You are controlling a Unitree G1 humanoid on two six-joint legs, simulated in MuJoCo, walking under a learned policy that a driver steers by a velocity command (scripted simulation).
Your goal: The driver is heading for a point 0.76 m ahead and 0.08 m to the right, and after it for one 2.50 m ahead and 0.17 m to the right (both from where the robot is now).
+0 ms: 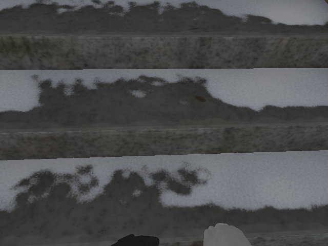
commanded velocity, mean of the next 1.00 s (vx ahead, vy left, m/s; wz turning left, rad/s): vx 0.49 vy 0.00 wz -0.06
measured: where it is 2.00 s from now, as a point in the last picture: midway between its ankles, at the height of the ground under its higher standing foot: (144, 112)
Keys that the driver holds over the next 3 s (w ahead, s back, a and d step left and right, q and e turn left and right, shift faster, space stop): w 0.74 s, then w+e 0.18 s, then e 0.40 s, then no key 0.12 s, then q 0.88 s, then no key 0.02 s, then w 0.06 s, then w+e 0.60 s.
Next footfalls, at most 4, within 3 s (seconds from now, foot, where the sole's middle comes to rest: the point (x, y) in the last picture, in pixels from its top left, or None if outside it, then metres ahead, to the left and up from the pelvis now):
0.08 right None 0.25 -0.11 -0.63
0.66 left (124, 199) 0.58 0.09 -0.48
1.20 right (181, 107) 0.86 -0.13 -0.33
1.90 left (112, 97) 0.92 0.12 -0.33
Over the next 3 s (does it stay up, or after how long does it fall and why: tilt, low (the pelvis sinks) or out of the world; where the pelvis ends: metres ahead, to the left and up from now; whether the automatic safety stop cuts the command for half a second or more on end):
stays up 1.05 0.07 0.46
